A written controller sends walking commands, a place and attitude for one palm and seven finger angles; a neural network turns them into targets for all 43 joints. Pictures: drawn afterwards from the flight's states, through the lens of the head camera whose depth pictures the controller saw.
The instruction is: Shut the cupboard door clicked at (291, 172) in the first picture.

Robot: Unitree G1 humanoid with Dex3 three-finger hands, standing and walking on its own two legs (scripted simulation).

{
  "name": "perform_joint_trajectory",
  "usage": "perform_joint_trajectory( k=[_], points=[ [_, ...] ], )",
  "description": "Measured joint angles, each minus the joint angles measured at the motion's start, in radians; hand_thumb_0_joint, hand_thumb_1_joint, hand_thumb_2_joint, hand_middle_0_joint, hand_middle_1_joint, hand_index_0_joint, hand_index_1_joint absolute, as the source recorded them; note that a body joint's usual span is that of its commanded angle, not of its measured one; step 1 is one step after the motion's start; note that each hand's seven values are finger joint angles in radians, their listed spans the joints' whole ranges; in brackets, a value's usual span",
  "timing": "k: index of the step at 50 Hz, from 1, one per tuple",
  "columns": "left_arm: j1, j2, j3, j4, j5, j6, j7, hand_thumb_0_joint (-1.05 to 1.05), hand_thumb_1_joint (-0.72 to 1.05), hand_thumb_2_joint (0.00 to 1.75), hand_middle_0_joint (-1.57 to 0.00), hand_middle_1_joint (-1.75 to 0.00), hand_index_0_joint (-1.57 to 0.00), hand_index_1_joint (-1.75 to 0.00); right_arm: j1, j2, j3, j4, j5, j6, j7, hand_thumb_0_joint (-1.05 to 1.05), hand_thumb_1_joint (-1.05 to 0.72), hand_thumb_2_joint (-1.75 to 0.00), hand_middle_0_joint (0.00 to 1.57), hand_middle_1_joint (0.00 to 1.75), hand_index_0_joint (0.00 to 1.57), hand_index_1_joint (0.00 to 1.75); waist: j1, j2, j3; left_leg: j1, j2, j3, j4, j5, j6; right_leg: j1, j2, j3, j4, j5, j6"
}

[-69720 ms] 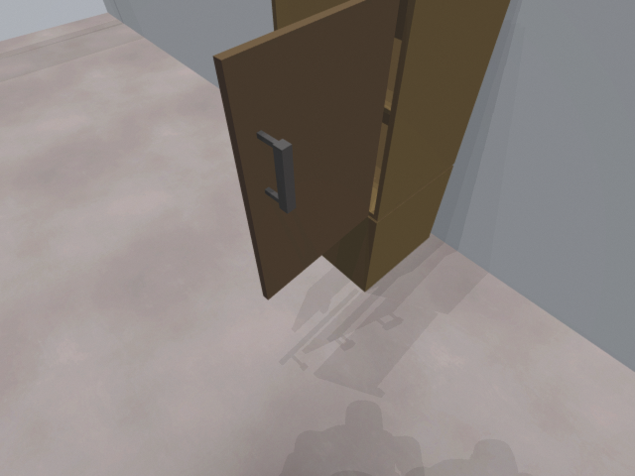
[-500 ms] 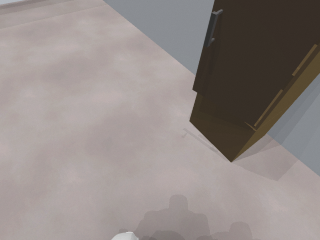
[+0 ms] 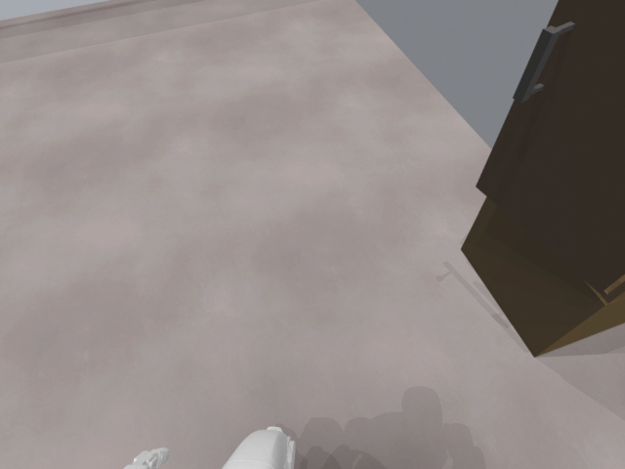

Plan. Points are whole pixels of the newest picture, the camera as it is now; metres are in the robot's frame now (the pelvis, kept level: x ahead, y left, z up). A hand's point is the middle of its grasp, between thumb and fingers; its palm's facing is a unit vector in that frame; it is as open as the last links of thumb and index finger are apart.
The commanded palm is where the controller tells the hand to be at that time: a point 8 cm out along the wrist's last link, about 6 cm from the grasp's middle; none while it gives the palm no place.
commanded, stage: walk to a spot facing it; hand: left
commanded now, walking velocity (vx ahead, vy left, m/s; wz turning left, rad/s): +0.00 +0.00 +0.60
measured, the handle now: (543, 63) +0.78 -0.43 +0.06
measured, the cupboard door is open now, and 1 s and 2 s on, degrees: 12 12 12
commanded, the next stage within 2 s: turn to face it in 0.80 s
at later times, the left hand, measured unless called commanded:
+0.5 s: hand out of the picture +0.09 +0.24 -0.15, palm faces +0.31 -0.91 -0.27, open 7.4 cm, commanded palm none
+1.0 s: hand out of the picture +0.08 +0.25 -0.20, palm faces +0.63 -0.75 -0.20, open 7.4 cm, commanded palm none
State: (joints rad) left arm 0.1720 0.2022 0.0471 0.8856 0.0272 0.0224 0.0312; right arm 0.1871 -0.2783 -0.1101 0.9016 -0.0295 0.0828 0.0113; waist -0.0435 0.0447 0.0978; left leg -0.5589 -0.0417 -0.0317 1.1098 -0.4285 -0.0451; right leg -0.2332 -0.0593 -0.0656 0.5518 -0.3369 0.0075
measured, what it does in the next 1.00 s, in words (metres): walks ahead, turning left: left foot, then right foot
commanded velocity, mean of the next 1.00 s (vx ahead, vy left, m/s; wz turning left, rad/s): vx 0.19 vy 0.00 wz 0.44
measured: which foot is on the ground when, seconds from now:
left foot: up 0.00-0.18, down 0.20-0.52, up 0.54-0.88, down 0.90-1.00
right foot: down 0.00-0.20, up 0.22-0.50, down 0.52-0.90, up 0.92-1.00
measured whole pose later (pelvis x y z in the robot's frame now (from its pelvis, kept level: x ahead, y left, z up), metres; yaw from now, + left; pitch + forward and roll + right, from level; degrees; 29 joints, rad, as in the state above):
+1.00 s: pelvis +0.20 +0.10 -0.02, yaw +37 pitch +1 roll -1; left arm 0.31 0.22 0.07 0.98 0.02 0.02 0.01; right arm 0.09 -0.22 -0.03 0.84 -0.03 -0.01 0.01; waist 0.03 -0.05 0.14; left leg -0.44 0.02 0.13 0.70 -0.28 0.08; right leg -0.41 -0.15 -0.09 1.18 -0.51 0.05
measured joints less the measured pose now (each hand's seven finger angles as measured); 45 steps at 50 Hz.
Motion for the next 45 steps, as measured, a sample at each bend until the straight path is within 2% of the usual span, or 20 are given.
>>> perform_joint_trajectory(
  k=[3, 6, 8, 10, 11, 13, 16, 18, 21, 25, 26, 28, 29, 31, 33, 36, 40, 43, 44, 45],
  points=[
    [0.019, -0.004, -0.002, 0.003, 0.001, -0.004, -0.002, 0.00, 0.90, 0.90, -0.20, -0.30, -0.20, -0.30, -0.010, 0.006, 0.010, -0.012, 0.004, 0.000, 0.006, 0.01, -0.91, -0.90, 0.19, 0.30, 0.20, 0.30, 0.000, -0.029, 0.013, 0.052, 0.039, 0.048, -0.076, -0.010, -0.009, 0.026, -0.038, -0.042, 0.003, -0.016, 0.005],
    [0.038, -0.003, -0.001, -0.001, 0.003, -0.010, -0.008, 0.00, 0.90, 0.90, -0.20, -0.30, -0.20, -0.30, -0.026, 0.016, 0.023, -0.015, 0.006, 0.001, 0.012, 0.01, -0.91, -0.90, 0.19, 0.30, 0.20, 0.30, 0.016, -0.052, 0.025, 0.125, 0.059, 0.079, -0.230, -0.015, -0.002, 0.038, -0.069, -0.089, 0.027, -0.044, 0.017],
    [0.054, 0.003, 0.002, -0.002, 0.003, -0.013, -0.012, 0.00, 0.90, 0.90, -0.21, -0.30, -0.21, -0.30, -0.040, 0.022, 0.032, -0.019, 0.007, -0.003, 0.014, 0.01, -0.91, -0.90, 0.19, 0.30, 0.20, 0.30, 0.029, -0.065, 0.030, 0.179, 0.061, 0.096, -0.344, 0.008, 0.010, 0.038, -0.089, -0.119, 0.059, -0.069, 0.028],
    [0.082, 0.014, 0.007, 0.001, -0.003, -0.011, -0.018, 0.00, 0.90, 0.90, -0.21, -0.30, -0.21, -0.30, -0.046, 0.023, 0.042, -0.032, 0.004, -0.018, 0.018, 0.01, -0.91, -0.90, 0.19, 0.30, 0.20, 0.30, 0.039, -0.074, 0.020, 0.238, 0.057, 0.103, -0.485, 0.111, 0.041, 0.010, -0.108, -0.137, 0.138, -0.109, 0.042],
    [0.087, 0.024, 0.011, 0.007, -0.005, -0.004, -0.022, 0.00, 0.90, 0.90, -0.21, -0.30, -0.21, -0.30, -0.052, 0.029, 0.045, -0.037, 0.000, -0.030, 0.018, 0.01, -0.91, -0.90, 0.19, 0.30, 0.20, 0.30, 0.043, -0.085, 0.021, 0.225, 0.049, 0.100, -0.468, 0.132, 0.055, -0.026, -0.113, -0.117, 0.229, -0.161, 0.049],
    [0.090, 0.041, 0.017, 0.027, -0.001, 0.021, -0.026, 0.00, 0.90, 0.90, -0.20, -0.30, -0.20, -0.30, -0.053, 0.041, 0.054, -0.044, -0.004, -0.051, 0.015, 0.01, -0.91, -0.90, 0.19, 0.30, 0.20, 0.30, 0.052, -0.094, 0.020, 0.218, 0.044, 0.092, -0.434, 0.098, 0.066, -0.109, -0.085, -0.053, 0.415, -0.230, 0.048],
    [0.076, 0.053, 0.027, 0.042, 0.000, 0.031, -0.040, 0.00, 0.90, 0.90, -0.20, -0.30, -0.20, -0.30, -0.021, 0.055, 0.064, -0.049, -0.008, -0.069, 0.002, 0.00, -0.91, -0.90, 0.20, 0.30, 0.20, 0.30, 0.048, -0.081, 0.006, 0.242, 0.039, 0.057, -0.481, 0.096, 0.064, -0.207, -0.050, -0.008, 0.528, -0.169, 0.045],
    [0.064, 0.054, 0.029, 0.033, 0.000, 0.023, -0.050, 0.01, 0.91, 0.90, -0.20, -0.30, -0.20, -0.30, 0.002, 0.059, 0.067, -0.036, -0.009, -0.071, -0.002, 0.00, -0.91, -0.90, 0.20, 0.30, 0.20, 0.30, 0.046, -0.067, -0.001, 0.267, 0.037, 0.031, -0.529, 0.117, 0.061, -0.239, -0.041, 0.006, 0.486, -0.120, 0.048],
    [0.047, 0.050, 0.027, 0.010, -0.001, 0.007, -0.061, 0.01, 0.91, 0.90, -0.20, -0.30, -0.20, -0.30, 0.036, 0.060, 0.068, -0.009, -0.010, -0.067, -0.002, 0.00, -0.90, -0.90, 0.20, 0.30, 0.21, 0.30, 0.041, -0.043, -0.013, 0.300, 0.036, -0.008, -0.575, 0.128, 0.057, -0.243, -0.031, 0.015, 0.337, -0.067, 0.052],
    [0.037, 0.048, 0.022, -0.022, 0.001, -0.021, -0.069, 0.00, 0.91, 0.90, -0.20, -0.30, -0.20, -0.30, 0.079, 0.060, 0.060, 0.025, -0.007, -0.052, 0.002, 0.01, -0.90, -0.89, 0.20, 0.30, 0.21, 0.30, 0.031, -0.021, -0.029, 0.316, 0.033, -0.061, -0.537, 0.076, 0.043, -0.164, -0.001, 0.001, 0.104, 0.009, 0.055],
    [0.043, 0.053, 0.020, -0.034, 0.005, -0.035, -0.068, 0.00, 0.90, 0.90, -0.20, -0.30, -0.20, -0.30, 0.095, 0.061, 0.058, 0.030, -0.003, -0.049, 0.002, 0.01, -0.90, -0.89, 0.20, 0.30, 0.21, 0.30, 0.031, -0.029, -0.041, 0.298, 0.024, -0.068, -0.485, 0.026, 0.053, -0.136, -0.003, 0.003, 0.043, 0.010, 0.042],
    [0.040, 0.035, 0.015, -0.036, 0.007, -0.054, -0.055, 0.00, 0.90, 0.90, -0.20, -0.30, -0.20, -0.30, 0.098, 0.049, 0.047, 0.051, 0.000, -0.038, 0.002, 0.01, -0.90, -0.90, 0.20, 0.30, 0.21, 0.30, 0.036, -0.009, -0.040, 0.225, 0.022, -0.070, -0.266, -0.085, 0.062, -0.130, -0.006, -0.030, 0.081, 0.044, 0.008],
    [0.047, 0.024, 0.012, -0.035, 0.007, -0.059, -0.048, 0.00, 0.90, 0.90, -0.20, -0.30, -0.20, -0.30, 0.093, 0.044, 0.042, 0.059, -0.003, -0.033, 0.003, 0.01, -0.90, -0.90, 0.20, 0.30, 0.21, 0.30, 0.039, -0.005, -0.041, 0.181, 0.020, -0.056, -0.145, -0.090, 0.063, -0.116, -0.012, -0.044, 0.086, 0.036, -0.001],
    [0.071, 0.004, 0.011, -0.021, 0.007, -0.063, -0.036, 0.00, 0.90, 0.90, -0.20, -0.30, -0.20, -0.30, 0.079, 0.037, 0.034, 0.064, -0.007, -0.031, 0.010, 0.01, -0.91, -0.90, 0.20, 0.30, 0.20, 0.30, 0.036, -0.007, -0.046, 0.101, 0.033, -0.014, 0.025, -0.032, 0.059, -0.071, -0.026, -0.069, 0.052, 0.026, -0.005],
    [0.094, -0.014, 0.008, 0.003, 0.007, -0.065, -0.030, 0.00, 0.90, 0.90, -0.20, -0.30, -0.20, -0.30, 0.062, 0.035, 0.029, 0.053, -0.006, -0.033, 0.018, 0.01, -0.91, -0.90, 0.20, 0.30, 0.20, 0.30, 0.024, -0.012, -0.051, 0.044, 0.060, 0.022, 0.074, 0.041, 0.047, -0.015, -0.038, -0.101, -0.010, 0.034, 0.006],
    [0.120, -0.031, 0.003, 0.036, 0.007, -0.070, -0.028, 0.00, 0.90, 0.90, -0.20, -0.30, -0.20, -0.30, 0.030, 0.042, 0.028, 0.029, -0.002, -0.035, 0.028, 0.01, -0.91, -0.90, 0.19, 0.30, 0.20, 0.30, 0.016, -0.031, -0.043, -0.002, 0.093, 0.066, 0.004, 0.095, 0.037, 0.061, -0.059, -0.154, -0.087, 0.036, 0.014],
    [0.144, -0.044, -0.001, 0.061, 0.006, -0.072, -0.027, 0.00, 0.90, 0.90, -0.20, -0.30, -0.20, -0.30, -0.029, 0.051, 0.038, 0.000, -0.001, -0.036, 0.039, 0.01, -0.91, -0.90, 0.19, 0.30, 0.20, 0.30, 0.035, -0.055, -0.005, 0.000, 0.107, 0.114, -0.208, 0.121, 0.042, 0.135, -0.082, -0.221, -0.118, 0.007, 0.040],
    [0.166, -0.039, 0.001, 0.073, 0.004, -0.065, -0.029, 0.00, 0.90, 0.90, -0.20, -0.30, -0.20, -0.30, -0.072, 0.054, 0.048, -0.026, -0.001, -0.047, 0.043, 0.01, -0.91, -0.90, 0.19, 0.30, 0.20, 0.30, 0.056, -0.077, 0.026, 0.053, 0.085, 0.154, -0.379, 0.121, 0.064, 0.164, -0.114, -0.256, -0.060, -0.058, 0.069],
    [0.179, -0.035, 0.003, 0.076, 0.001, -0.061, -0.031, 0.00, 0.90, 0.90, -0.20, -0.30, -0.20, -0.30, -0.081, 0.053, 0.052, -0.039, -0.002, -0.056, 0.044, 0.01, -0.91, -0.90, 0.19, 0.30, 0.20, 0.30, 0.059, -0.085, 0.031, 0.087, 0.071, 0.167, -0.442, 0.147, 0.073, 0.158, -0.133, -0.260, -0.003, -0.093, 0.077],
    [0.197, -0.035, 0.005, 0.078, -0.002, -0.054, -0.035, 0.00, 0.90, 0.90, -0.21, -0.30, -0.20, -0.30, -0.084, 0.042, 0.056, -0.056, -0.006, -0.068, 0.044, 0.01, -0.91, -0.90, 0.19, 0.30, 0.20, 0.30, 0.062, -0.070, 0.025, 0.113, 0.074, 0.162, -0.494, 0.229, 0.100, 0.122, -0.143, -0.255, 0.102, -0.123, 0.075]
  ],
)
